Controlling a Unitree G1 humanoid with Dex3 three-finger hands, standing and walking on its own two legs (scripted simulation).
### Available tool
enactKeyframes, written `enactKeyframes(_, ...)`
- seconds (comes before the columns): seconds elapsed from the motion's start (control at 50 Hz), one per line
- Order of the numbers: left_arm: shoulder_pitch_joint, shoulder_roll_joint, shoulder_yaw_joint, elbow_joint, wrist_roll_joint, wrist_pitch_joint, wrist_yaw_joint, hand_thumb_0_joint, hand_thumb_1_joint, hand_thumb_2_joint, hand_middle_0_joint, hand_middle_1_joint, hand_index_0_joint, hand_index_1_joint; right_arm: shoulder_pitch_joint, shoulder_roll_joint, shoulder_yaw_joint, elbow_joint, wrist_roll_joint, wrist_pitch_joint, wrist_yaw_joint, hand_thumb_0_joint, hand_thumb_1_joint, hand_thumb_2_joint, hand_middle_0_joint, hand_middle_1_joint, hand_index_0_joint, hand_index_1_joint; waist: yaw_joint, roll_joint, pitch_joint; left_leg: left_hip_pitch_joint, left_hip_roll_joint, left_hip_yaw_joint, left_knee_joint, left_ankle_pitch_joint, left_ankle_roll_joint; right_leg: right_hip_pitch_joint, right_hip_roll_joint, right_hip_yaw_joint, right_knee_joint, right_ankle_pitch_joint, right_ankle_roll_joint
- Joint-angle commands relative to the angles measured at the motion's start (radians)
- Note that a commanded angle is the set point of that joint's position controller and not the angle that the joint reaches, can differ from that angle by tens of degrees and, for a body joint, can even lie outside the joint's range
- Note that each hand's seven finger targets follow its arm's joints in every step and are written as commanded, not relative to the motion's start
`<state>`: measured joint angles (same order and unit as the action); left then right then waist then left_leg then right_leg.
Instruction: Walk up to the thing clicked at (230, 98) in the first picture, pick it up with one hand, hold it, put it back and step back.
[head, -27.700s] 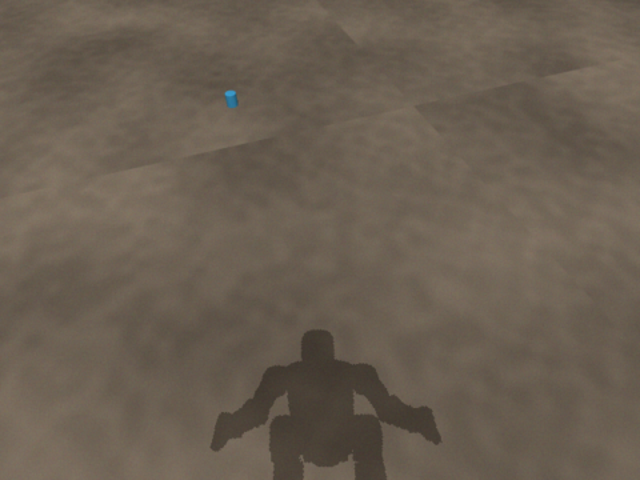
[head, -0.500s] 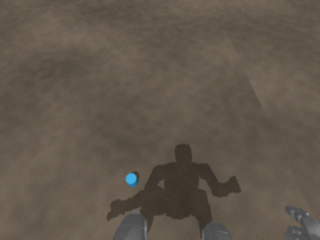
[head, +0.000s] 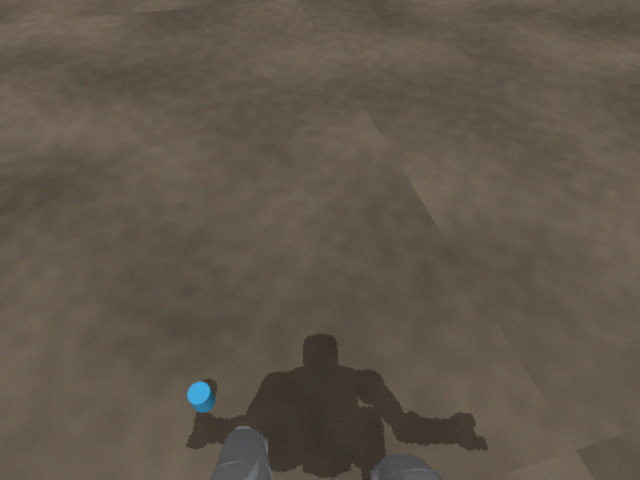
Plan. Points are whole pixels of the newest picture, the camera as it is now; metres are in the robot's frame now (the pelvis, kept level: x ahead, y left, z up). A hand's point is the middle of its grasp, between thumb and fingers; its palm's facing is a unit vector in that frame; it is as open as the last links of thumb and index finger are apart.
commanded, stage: walk up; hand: left
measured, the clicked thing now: (201, 397) +0.43 +0.34 -0.68
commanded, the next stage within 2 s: stand in 0.44 s
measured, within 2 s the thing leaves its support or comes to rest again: neither
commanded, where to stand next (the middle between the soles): +0.12 +0.05 m, yaw +1 degrees
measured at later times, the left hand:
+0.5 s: hand out of the picture +0.06 +0.40 -0.10, palm faces +0.08 -0.82 -0.56, open 7.4 cm
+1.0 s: hand out of the picture +0.12 +0.34 -0.09, palm faces +0.03 -0.93 -0.36, open 7.4 cm
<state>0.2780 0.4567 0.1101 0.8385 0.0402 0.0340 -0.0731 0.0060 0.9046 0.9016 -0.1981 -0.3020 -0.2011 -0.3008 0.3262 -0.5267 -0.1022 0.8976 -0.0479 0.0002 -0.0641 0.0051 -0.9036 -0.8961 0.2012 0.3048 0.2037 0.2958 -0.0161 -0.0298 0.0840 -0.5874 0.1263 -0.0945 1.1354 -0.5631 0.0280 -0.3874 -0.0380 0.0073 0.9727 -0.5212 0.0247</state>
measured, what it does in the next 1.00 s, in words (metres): steps on the spot: left foot, then right foot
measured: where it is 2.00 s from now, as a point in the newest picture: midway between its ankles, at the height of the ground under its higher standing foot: outside the picture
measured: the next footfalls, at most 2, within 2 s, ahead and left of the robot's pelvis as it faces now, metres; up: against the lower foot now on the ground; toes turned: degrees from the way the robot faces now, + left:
left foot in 0.42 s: +0.12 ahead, +0.21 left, +0.00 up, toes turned +1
right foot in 0.72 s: +0.15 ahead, -0.04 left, +0.00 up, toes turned +1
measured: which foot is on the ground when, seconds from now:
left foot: up 0.00-0.40, down 0.42-1.00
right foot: down 0.00-0.44, up 0.46-0.70, down 0.72-1.00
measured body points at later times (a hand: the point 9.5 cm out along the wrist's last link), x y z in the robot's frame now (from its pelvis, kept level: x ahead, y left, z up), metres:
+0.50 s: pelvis +0.03 +0.07 +0.01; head +0.09 +0.06 +0.46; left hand +0.05 +0.44 -0.07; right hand +0.16 -0.23 -0.11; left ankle +0.09 +0.21 -0.68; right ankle +0.01 -0.12 -0.64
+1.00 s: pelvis +0.04 +0.08 +0.05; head +0.05 +0.07 +0.50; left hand +0.12 +0.39 -0.07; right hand +0.11 -0.23 -0.08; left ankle +0.08 +0.21 -0.68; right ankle +0.11 -0.04 -0.68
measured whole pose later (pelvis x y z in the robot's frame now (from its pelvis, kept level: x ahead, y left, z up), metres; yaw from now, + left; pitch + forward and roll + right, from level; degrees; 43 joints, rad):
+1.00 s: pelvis +0.04 +0.08 +0.05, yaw +3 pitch -5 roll +0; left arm 0.15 0.37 0.03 1.02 0.01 -0.02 -0.01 0.01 0.90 0.90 -0.20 -0.30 -0.20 -0.30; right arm 0.20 -0.36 -0.04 1.04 -0.02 0.00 0.02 0.00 -0.91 -0.90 0.20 0.30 0.20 0.30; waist -0.02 0.00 0.08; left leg -0.22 0.01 -0.04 0.54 -0.24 -0.01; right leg -0.25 -0.02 -0.02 0.53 -0.21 0.00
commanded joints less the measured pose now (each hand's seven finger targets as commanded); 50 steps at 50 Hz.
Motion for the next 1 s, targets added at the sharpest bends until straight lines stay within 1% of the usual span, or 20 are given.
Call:
enactKeyframes(0.0,-0.012,0.345,0.079,-0.050,-0.010,-0.072,0.073,0.000,0.900,0.900,-0.200,-0.300,-0.200,-0.300,-0.154,-0.214,-0.033,-0.106,0.032,-0.046,0.034,0.000,-0.900,-0.900,0.200,0.300,0.200,0.300,0.058,0.050,0.195,-0.375,-0.048,-0.089,0.115,0.167,-0.008,0.040,-0.316,0.701,-0.786,-0.536,-0.168)
enactKeyframes(0.08,0.090,0.327,0.077,0.033,-0.023,-0.135,0.131,0.000,0.900,0.900,-0.200,-0.300,-0.200,-0.300,0.020,-0.146,-0.043,-0.088,-0.002,0.018,0.089,0.000,-0.900,-0.900,0.200,0.300,0.200,0.300,0.003,0.036,0.092,-0.245,-0.073,-0.127,0.099,0.313,-0.031,0.170,-0.255,0.384,-0.618,0.086,-0.085)
enactKeyframes(0.14,0.082,0.277,0.057,0.015,-0.029,-0.142,0.155,0.000,0.900,0.900,-0.200,-0.300,-0.200,-0.300,0.040,-0.121,-0.053,-0.122,-0.014,0.053,0.110,0.000,-0.900,-0.900,0.200,0.300,0.200,0.300,-0.015,-0.042,0.048,-0.123,-0.105,-0.114,0.067,0.346,-0.045,0.123,-0.218,0.178,-0.537,0.475,-0.110)
enactKeyframes(0.22,0.130,0.283,0.059,0.000,-0.033,-0.144,0.179,0.000,0.900,0.900,-0.200,-0.300,-0.200,-0.300,-0.056,-0.124,-0.062,-0.200,-0.024,0.068,0.124,0.000,-0.900,-0.900,0.200,0.300,0.200,0.300,0.027,-0.119,0.011,-0.112,-0.125,-0.104,0.039,0.300,-0.046,0.170,-0.275,0.135,-0.455,0.805,-0.185)
enactKeyframes(0.3,0.128,0.268,0.051,-0.018,-0.018,-0.131,0.161,0.000,0.900,0.900,-0.200,-0.300,-0.200,-0.300,-0.130,-0.099,-0.054,-0.198,0.017,0.042,0.117,0.000,-0.900,-0.900,0.200,0.300,0.200,0.300,0.084,-0.254,-0.012,-0.041,-0.111,-0.011,-0.203,0.207,-0.019,0.230,-0.261,0.084,-0.385,0.759,-0.210)
enactKeyframes(0.38,0.032,0.214,0.015,-0.054,-0.011,-0.091,0.118,0.000,0.900,0.900,-0.200,-0.300,-0.200,-0.300,0.030,-0.096,-0.061,-0.081,0.057,-0.004,0.102,0.000,-0.900,-0.900,0.200,0.300,0.200,0.300,-0.012,-0.188,-0.120,0.451,-0.163,0.128,-0.489,0.262,0.000,-0.017,-0.185,0.016,-0.120,0.351,-0.167)
enactKeyframes(0.4,0.089,0.142,-0.010,-0.050,-0.011,-0.084,0.114,0.000,0.900,0.900,-0.200,-0.300,-0.200,-0.300,0.105,-0.135,-0.074,-0.056,0.050,-0.021,0.087,0.000,-0.900,-0.900,0.200,0.300,0.200,0.300,-0.049,-0.004,-0.163,0.555,-0.158,0.047,-0.551,0.236,0.008,-0.081,-0.142,-0.016,0.104,0.248,-0.126)
enactKeyframes(0.42,0.111,-0.010,-0.035,-0.078,-0.038,-0.093,0.108,0.000,0.900,0.900,-0.200,-0.300,-0.200,-0.300,0.184,-0.193,-0.058,-0.089,0.041,-0.046,0.069,0.000,-0.900,-0.900,0.200,0.300,0.200,0.300,-0.072,0.300,-0.221,0.712,0.212,-0.483,-0.695,0.641,0.070,-0.287,0.019,0.028,0.289,-0.143,-0.025)
enactKeyframes(0.44,-0.010,0.123,-0.006,-0.117,-0.053,-0.086,0.132,0.000,0.900,0.900,-0.200,-0.300,-0.200,-0.300,0.159,-0.265,-0.076,-0.080,0.037,-0.056,0.054,0.000,-0.900,-0.900,0.200,0.300,0.200,0.300,-0.101,0.148,-0.234,0.610,0.266,-0.587,-0.712,0.718,0.234,-0.265,0.050,0.156,0.322,-0.085,-0.038)
enactKeyframes(0.46,-0.067,0.172,-0.004,-0.114,-0.051,-0.076,0.148,0.000,0.900,0.900,-0.200,-0.300,-0.200,-0.300,0.079,-0.282,-0.085,-0.066,0.034,-0.055,0.043,0.000,-0.900,-0.900,0.200,0.300,0.200,0.300,-0.057,0.122,-0.168,0.507,0.286,-0.631,-0.697,0.555,0.297,-0.306,-0.001,0.154,0.277,-0.071,-0.053)
enactKeyframes(0.52,-0.014,0.174,0.011,-0.026,-0.047,-0.063,0.127,0.000,0.900,0.900,-0.200,-0.300,-0.200,-0.300,-0.097,-0.112,-0.035,-0.110,0.040,-0.046,0.030,0.000,-0.900,-0.900,0.200,0.300,0.200,0.300,0.022,0.094,-0.037,0.376,0.129,-0.279,-0.681,0.464,0.181,-0.200,-0.017,0.123,0.168,-0.005,-0.063)
enactKeyframes(0.62,0.014,0.135,-0.004,0.025,-0.035,-0.074,0.099,0.000,0.900,0.900,-0.200,-0.300,-0.200,-0.300,-0.183,-0.095,-0.027,-0.097,0.029,-0.044,0.046,0.000,-0.900,-0.900,0.200,0.300,0.200,0.300,0.031,0.274,-0.093,0.308,0.078,-0.159,-0.699,0.399,0.160,0.000,-0.015,0.015,-0.139,0.027,-0.042)
enactKeyframes(0.68,0.068,0.103,-0.013,0.080,-0.028,-0.094,0.098,0.000,0.900,0.900,-0.200,-0.300,-0.200,-0.300,-0.223,-0.052,-0.010,-0.072,0.038,-0.030,0.057,0.000,-0.900,-0.900,0.200,0.300,0.200,0.300,0.072,0.281,-0.125,0.194,0.039,-0.092,-0.600,0.437,0.106,0.258,0.005,-0.012,-0.409,0.295,-0.040)
enactKeyframes(0.72,-0.004,0.209,-0.005,0.053,0.001,-0.110,0.103,0.000,0.900,0.900,-0.200,-0.300,-0.200,-0.300,-0.165,0.061,0.018,-0.067,0.059,-0.019,0.058,0.000,-0.900,-0.900,0.200,0.300,0.200,0.300,0.033,-0.036,-0.091,0.145,-0.121,-0.011,-0.429,0.174,-0.007,0.229,-0.201,0.351,-0.640,0.286,-0.081)
enactKeyframes(0.76,-0.193,0.264,-0.006,0.043,0.008,-0.098,0.093,0.000,0.900,0.900,-0.200,-0.300,-0.200,-0.300,-0.152,-0.007,-0.001,-0.028,0.055,-0.004,0.053,0.000,-0.900,-0.900,0.200,0.300,0.200,0.300,-0.026,-0.088,-0.005,0.361,-0.129,0.019,-0.338,0.020,-0.001,-0.159,-0.313,0.468,-0.757,-0.204,-0.231)
enactKeyframes(0.8,-0.271,0.181,-0.029,0.020,-0.005,-0.091,0.083,0.000,0.900,0.900,-0.200,-0.300,-0.200,-0.300,-0.097,-0.041,-0.012,0.016,0.047,-0.017,0.073,0.000,-0.900,-0.900,0.200,0.300,0.200,0.300,-0.066,-0.055,0.020,0.432,-0.092,0.028,-0.546,0.118,0.011,-0.114,-0.181,0.268,-0.703,-0.201,-0.146)
enactKeyframes(0.84,-0.231,0.121,-0.036,0.046,-0.028,-0.095,0.086,0.000,0.900,0.900,-0.200,-0.300,-0.200,-0.300,-0.122,-0.043,-0.007,0.039,0.033,-0.036,0.072,0.000,-0.900,-0.900,0.200,0.300,0.200,0.300,-0.028,0.008,-0.042,0.350,-0.013,-0.109,-0.700,0.271,0.045,0.088,-0.069,0.128,-0.560,0.128,-0.068)
enactKeyframes(0.86,-0.175,0.099,-0.040,0.068,-0.040,-0.097,0.083,0.000,0.900,0.900,-0.200,-0.300,-0.200,-0.300,-0.191,-0.051,-0.001,0.027,0.028,-0.037,0.070,0.000,-0.900,-0.900,0.200,0.300,0.200,0.300,0.014,-0.002,-0.035,0.316,-0.022,-0.102,-0.711,0.233,0.045,0.122,-0.066,0.136,-0.578,0.176,-0.068)
enactKeyframes(0.92,-0.199,0.104,-0.040,0.103,-0.035,-0.081,0.072,0.000,0.900,0.900,-0.200,-0.300,-0.200,-0.300,-0.192,-0.038,0.017,0.048,0.035,-0.036,0.075,0.000,-0.900,-0.900,0.200,0.300,0.200,0.300,0.014,-0.033,-0.022,0.269,-0.037,-0.092,-0.784,0.080,0.024,0.149,-0.080,0.159,-0.629,0.027,-0.072)
enactKeyframes(0.98,-0.195,0.092,-0.045,0.126,-0.038,-0.083,0.070,0.000,0.900,0.900,-0.200,-0.300,-0.200,-0.300,-0.224,-0.053,0.021,0.075,0.037,-0.041,0.076,0.000,-0.900,-0.900,0.200,0.300,0.200,0.300,0.028,0.034,-0.045,0.246,-0.020,-0.096,-0.839,0.102,0.007,0.243,-0.076,0.128,-0.608,0.135,-0.069)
